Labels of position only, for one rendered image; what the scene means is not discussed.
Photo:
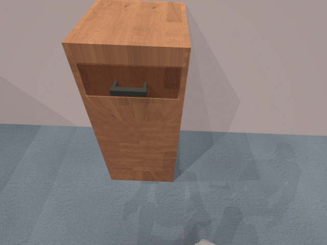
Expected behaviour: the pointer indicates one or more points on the cabinet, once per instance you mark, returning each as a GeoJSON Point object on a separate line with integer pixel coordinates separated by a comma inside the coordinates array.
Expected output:
{"type": "Point", "coordinates": [138, 136]}

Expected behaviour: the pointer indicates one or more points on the handle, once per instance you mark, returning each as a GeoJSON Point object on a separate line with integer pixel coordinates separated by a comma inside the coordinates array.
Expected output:
{"type": "Point", "coordinates": [128, 91]}

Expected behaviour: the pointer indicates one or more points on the drawer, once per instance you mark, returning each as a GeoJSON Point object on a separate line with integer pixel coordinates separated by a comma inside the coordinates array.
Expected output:
{"type": "Point", "coordinates": [162, 81]}

